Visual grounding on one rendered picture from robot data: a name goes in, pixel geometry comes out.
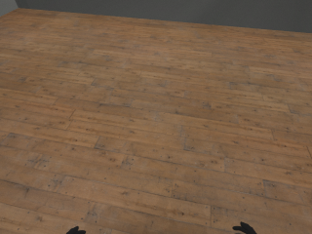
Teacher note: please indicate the robot right hand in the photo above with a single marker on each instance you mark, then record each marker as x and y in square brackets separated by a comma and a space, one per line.
[244, 228]

